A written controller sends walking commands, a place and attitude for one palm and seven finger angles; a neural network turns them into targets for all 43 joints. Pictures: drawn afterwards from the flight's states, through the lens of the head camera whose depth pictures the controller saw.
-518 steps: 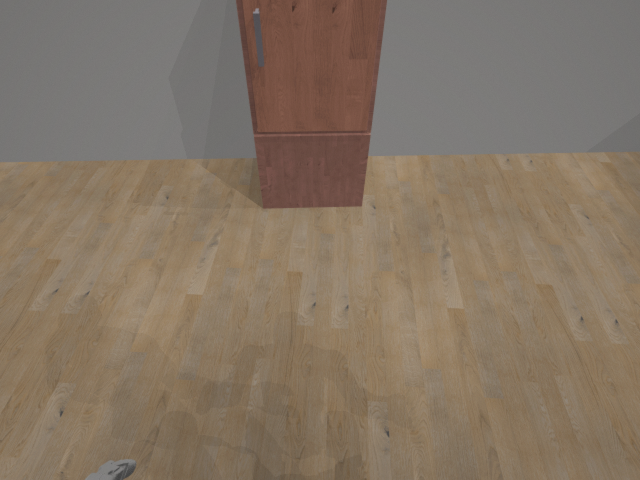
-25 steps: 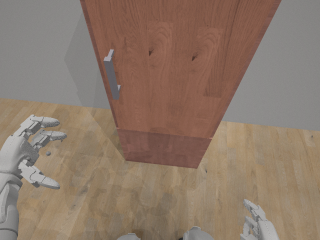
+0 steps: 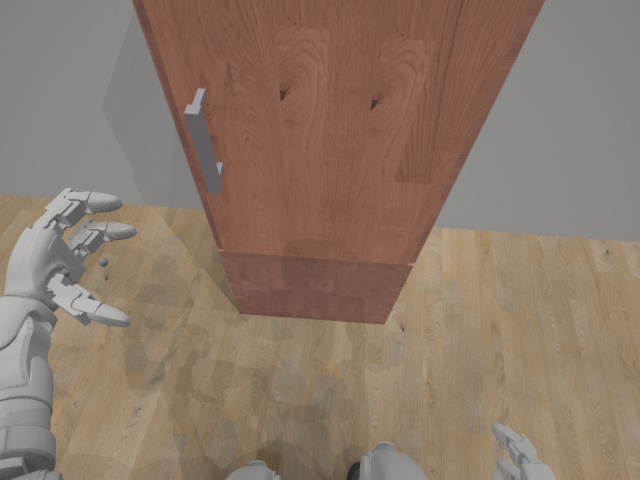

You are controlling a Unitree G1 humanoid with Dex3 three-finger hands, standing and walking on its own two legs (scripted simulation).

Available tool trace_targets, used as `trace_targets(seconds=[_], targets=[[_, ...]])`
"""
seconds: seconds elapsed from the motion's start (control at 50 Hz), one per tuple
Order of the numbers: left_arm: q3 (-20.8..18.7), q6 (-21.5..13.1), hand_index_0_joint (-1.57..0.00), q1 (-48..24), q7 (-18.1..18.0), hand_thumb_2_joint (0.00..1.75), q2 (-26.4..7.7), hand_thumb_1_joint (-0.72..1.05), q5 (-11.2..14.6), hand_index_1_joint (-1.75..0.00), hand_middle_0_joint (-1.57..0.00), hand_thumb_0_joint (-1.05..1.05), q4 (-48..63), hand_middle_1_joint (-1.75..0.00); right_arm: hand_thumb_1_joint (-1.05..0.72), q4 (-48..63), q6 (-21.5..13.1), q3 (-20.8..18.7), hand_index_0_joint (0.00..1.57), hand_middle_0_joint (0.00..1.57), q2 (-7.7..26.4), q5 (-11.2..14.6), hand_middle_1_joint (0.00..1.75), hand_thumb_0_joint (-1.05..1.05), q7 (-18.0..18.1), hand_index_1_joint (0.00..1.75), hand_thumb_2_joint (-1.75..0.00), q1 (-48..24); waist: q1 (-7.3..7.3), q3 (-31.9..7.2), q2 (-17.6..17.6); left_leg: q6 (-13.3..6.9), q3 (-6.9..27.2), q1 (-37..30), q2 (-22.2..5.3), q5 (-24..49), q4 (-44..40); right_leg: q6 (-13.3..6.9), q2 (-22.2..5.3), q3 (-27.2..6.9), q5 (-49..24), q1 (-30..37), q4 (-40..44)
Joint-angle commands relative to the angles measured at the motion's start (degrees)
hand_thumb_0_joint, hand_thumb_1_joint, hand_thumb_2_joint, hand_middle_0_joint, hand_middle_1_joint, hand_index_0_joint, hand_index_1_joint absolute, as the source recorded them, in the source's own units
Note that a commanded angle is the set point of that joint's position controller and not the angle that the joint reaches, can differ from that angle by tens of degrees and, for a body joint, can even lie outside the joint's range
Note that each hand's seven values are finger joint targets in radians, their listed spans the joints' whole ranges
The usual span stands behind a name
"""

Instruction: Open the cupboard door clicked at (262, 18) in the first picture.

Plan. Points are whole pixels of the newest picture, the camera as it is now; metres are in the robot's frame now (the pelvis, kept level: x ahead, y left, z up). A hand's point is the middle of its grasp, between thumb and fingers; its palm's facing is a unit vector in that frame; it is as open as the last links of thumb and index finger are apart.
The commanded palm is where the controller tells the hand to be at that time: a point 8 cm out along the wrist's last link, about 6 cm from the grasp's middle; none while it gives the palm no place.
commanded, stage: move the hooked fingers beside the handle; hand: left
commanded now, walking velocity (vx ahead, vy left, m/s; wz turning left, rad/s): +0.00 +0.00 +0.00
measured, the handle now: (208, 145) +0.56 +0.18 +0.05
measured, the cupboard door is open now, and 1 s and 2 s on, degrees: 0 0 0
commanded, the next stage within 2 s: slide the fingers in behind the handle in 1.88 s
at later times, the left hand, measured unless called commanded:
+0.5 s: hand (137, 210) +0.43 +0.25 +0.06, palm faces -0.04 -1.00 -0.03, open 14.0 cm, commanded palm +0.41 +0.30 +0.06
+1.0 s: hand (154, 171) +0.50 +0.25 +0.06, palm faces -0.05 -1.00 -0.01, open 14.0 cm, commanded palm +0.48 +0.29 +0.05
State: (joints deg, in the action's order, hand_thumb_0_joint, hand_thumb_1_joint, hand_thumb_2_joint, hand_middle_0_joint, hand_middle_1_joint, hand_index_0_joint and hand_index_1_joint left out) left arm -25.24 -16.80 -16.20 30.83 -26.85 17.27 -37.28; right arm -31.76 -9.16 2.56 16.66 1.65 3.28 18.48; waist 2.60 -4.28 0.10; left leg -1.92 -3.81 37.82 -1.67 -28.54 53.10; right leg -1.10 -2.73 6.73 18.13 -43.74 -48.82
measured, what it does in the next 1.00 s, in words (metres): stands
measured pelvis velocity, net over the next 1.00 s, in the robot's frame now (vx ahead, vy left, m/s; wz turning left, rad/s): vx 0.00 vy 0.01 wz -0.03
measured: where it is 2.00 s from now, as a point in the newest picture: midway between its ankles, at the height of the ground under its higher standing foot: outside the picture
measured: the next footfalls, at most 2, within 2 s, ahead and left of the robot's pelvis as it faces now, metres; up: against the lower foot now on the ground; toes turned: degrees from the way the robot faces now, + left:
none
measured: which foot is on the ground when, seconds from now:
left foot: down 0.00-1.00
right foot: down 0.00-1.00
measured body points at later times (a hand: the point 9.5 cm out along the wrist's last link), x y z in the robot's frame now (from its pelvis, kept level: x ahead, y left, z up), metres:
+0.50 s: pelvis +0.00 +0.00 -0.01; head +0.10 +0.01 +0.43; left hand +0.42 +0.30 +0.07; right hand +0.07 -0.27 -0.11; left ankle -0.03 +0.09 -0.69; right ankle +0.06 -0.12 -0.69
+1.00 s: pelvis +0.00 +0.01 -0.02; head +0.14 +0.03 +0.41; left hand +0.49 +0.30 +0.06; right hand +0.00 -0.27 -0.12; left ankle -0.03 +0.09 -0.69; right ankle +0.06 -0.12 -0.69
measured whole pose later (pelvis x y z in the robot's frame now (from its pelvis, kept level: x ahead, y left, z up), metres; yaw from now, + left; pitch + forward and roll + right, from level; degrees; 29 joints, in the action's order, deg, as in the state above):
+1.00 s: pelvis +0.00 +0.01 -0.02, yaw -2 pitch +22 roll -3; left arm -28.7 -20.7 -49.9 27.6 -38.5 6.9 -68.0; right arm -32.9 3.0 3.4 17.2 0.1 1.9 22.5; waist 9.9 -4.3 0.0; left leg -2.5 -3.9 50.3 -3.0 -30.0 58.6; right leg -0.9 -1.6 6.5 17.6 -55.5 -51.6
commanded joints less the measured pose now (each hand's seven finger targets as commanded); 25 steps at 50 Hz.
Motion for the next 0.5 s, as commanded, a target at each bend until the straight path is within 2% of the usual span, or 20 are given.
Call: trace_targets(seconds=[0.0,0.02,0.04,0.06,0.1,0.12,0.2,0.24,0.26,0.3,0.32,0.34,0.36,0.38,0.44,0.48], targets=[[-3.3,-5.3,-0.3,-18.9,-0.3,0.3,-15.2,-0.5,0.9,-1.2,-0.3,0.0,10.6,-1.2,-0.9,5.9,-1.9,-3.7,0.2,0.2,9.1,0.0,0.3,0.0,0.8,0.3,-0.9,2.6,0.46,-19.8,5.3,1.6,4.6,-2.4,1.2,21.4,-8.5,-0.4,2.5,-5.1,-11.3,17.0,3.3],[-3.5,-5.5,-0.3,-20.5,-0.3,0.3,-16.1,-0.5,0.8,-1.2,-0.3,0.0,9.4,-1.2,-0.9,5.5,-1.7,-3.7,0.2,0.2,9.3,-0.1,0.3,0.0,1.0,0.3,-0.9,3.0,0.72,-19.1,5.0,1.7,5.0,-2.2,1.0,22.1,-8.3,-0.8,2.8,-4.9,-11.3,16.4,2.9],[-2.5,-5.7,-0.3,-22.9,-0.1,0.3,-15.5,-0.5,0.5,-1.2,-0.3,0.0,9.1,-1.2,-0.9,5.1,-1.5,-3.7,0.2,0.2,9.3,0.0,0.3,0.0,1.0,0.3,-0.9,3.2,1.11,-19.4,6.1,1.7,4.9,-2.6,1.0,21.3,-8.3,-0.6,2.8,-5.0,-10.6,15.6,3.1],[-1.9,-5.7,-0.3,-23.5,-0.1,0.3,-14.9,-0.5,0.3,-1.2,-0.3,0.0,7.3,-1.2,-0.9,4.8,-1.3,-3.7,0.2,0.2,9.3,0.1,0.3,0.0,1.0,0.3,-0.9,3.4,1.43,-18.8,5.9,1.7,5.1,-2.7,0.9,20.3,-8.5,-0.6,2.8,-4.8,-9.5,14.5,3.2],[-2.2,-5.7,-0.3,-25.2,-0.4,0.3,-15.8,-0.5,-0.3,-1.2,-0.3,0.0,5.0,-1.2,-0.9,4.4,-0.9,-3.8,0.2,0.2,9.6,0.1,0.3,0.0,1.1,0.3,-0.9,3.9,1.51,-18.7,5.1,1.6,5.3,-2.1,0.9,19.0,-8.5,-0.6,2.6,-4.7,-8.4,13.9,3.3],[-1.6,-5.9,-0.3,-27.5,-0.5,0.3,-15.7,-0.5,-0.4,-1.2,-0.3,0.0,4.9,-1.2,-0.9,4.3,-0.6,-3.7,0.2,0.2,9.8,0.0,0.3,0.0,1.2,0.3,-0.9,4.2,1.82,-18.9,5.1,1.7,5.8,-2.5,0.9,20.8,-8.3,-0.8,2.8,-4.4,-9.3,13.5,2.8],[-1.4,-5.9,-0.3,-31.0,-1.6,0.3,-16.4,-0.5,-1.9,-1.2,-0.3,0.0,2.4,-1.2,-0.9,3.7,0.5,-3.9,0.2,0.2,9.7,-0.2,0.3,0.0,0.8,0.3,-0.9,5.3,1.69,-21.7,6.1,2.2,6.1,-4.0,0.7,23.6,-7.9,-0.6,2.6,-4.3,-10.4,12.8,2.2],[-3.0,-6.0,-0.3,-29.7,-2.2,0.3,-17.7,-0.5,-2.1,-1.2,-0.3,0.0,0.9,-1.2,-0.9,4.1,1.2,-3.8,0.2,0.2,9.7,-0.4,0.3,0.0,0.4,0.3,-0.9,6.0,0.8,-23.4,6.1,2.3,5.9,-4.4,0.6,26.6,-7.5,-0.7,2.9,-4.4,-12.1,14.0,1.9],[-3.8,-6.2,-0.3,-30.9,-2.6,0.3,-18.9,-0.5,-2.3,-1.2,-0.3,0.0,0.5,-1.2,-0.9,3.8,1.6,-3.9,0.2,0.2,9.8,-0.3,0.3,0.0,0.4,0.3,-0.9,6.1,1.05,-23.4,5.4,2.2,5.7,-3.7,0.6,26.6,-7.2,-0.5,2.8,-4.6,-12.9,14.3,1.7],[-3.2,-6.1,-0.3,-31.9,-3.2,0.3,-18.1,-0.5,-2.8,-1.2,-0.3,0.0,-1.9,-1.2,-0.9,3.9,2.3,-3.7,0.2,0.2,9.6,-0.3,0.3,0.0,0.1,0.3,-0.9,6.2,1.35,-22.1,4.9,1.9,5.3,-1.6,0.7,24.7,-7.2,-0.4,2.8,-4.8,-12.9,14.4,1.7],[-3.9,-6.3,-0.3,-33.0,-3.4,0.3,-18.9,-0.5,-2.7,-1.2,-0.3,0.0,-2.7,-1.2,-0.9,3.9,2.7,-3.7,0.2,0.2,9.7,-0.5,0.3,0.0,0.1,0.3,-0.9,6.5,1.45,-21.9,3.8,1.7,5.4,-0.7,0.7,24.9,-7.0,-0.6,3.0,-4.8,-13.5,15.0,1.5],[-4.3,-6.5,-0.3,-33.5,-3.4,0.3,-19.5,-0.5,-3.1,-1.2,-0.3,0.0,-3.1,-1.2,-0.9,3.8,3.1,-3.8,0.2,0.2,9.8,-0.5,0.3,0.0,0.1,0.3,-0.9,7.0,1.63,-23.1,3.4,1.5,5.1,-0.8,0.6,25.2,-6.9,-0.4,3.0,-5.0,-14.3,15.6,1.5],[-5.5,-6.6,-0.3,-32.7,-3.6,0.3,-20.9,-0.5,-3.5,-1.2,-0.3,0.0,-4.1,-1.2,-0.9,3.9,3.5,-3.9,0.2,0.2,10.0,-0.5,0.3,0.0,0.0,0.3,-0.9,7.2,1.09,-23.2,3.6,1.5,5.0,-0.1,0.6,24.9,-6.9,-0.4,2.9,-5.2,-14.4,16.1,1.4],[-3.8,-6.6,-0.3,-33.4,-3.5,0.3,-19.2,-0.5,-3.8,-1.2,-0.3,0.0,-4.6,-1.2,-0.9,4.1,3.8,-3.8,0.2,0.2,9.7,-0.5,0.3,0.0,-0.1,0.3,-0.9,7.1,1.73,-22.6,4.8,1.4,4.6,-0.1,0.7,23.9,-7.0,-0.3,2.8,-5.2,-13.7,15.1,1.7],[-3.3,-7.3,-0.3,-37.7,-3.3,0.3,-20.0,-0.5,-4.5,-1.2,-0.3,0.0,-5.9,-1.2,-0.9,3.5,4.8,-3.8,0.2,0.2,10.0,-0.6,0.3,0.0,-0.2,0.3,-0.9,8.0,2.64,-23.0,5.0,1.2,4.8,-0.3,0.5,23.8,-6.4,-0.4,3.2,-5.3,-13.5,13.9,1.4],[-4.2,-7.7,-0.3,-39.5,-3.2,0.3,-21.3,-0.5,-4.6,-1.2,-0.3,0.0,-8.1,-1.2,-0.9,3.2,5.4,-3.8,0.2,0.2,10.2,-0.6,0.3,0.0,-0.2,0.3,-0.9,8.4,3.02,-23.1,4.6,0.9,4.5,1.0,0.7,21.3,-6.1,-0.3,3.2,-5.7,-12.4,13.9,1.7]])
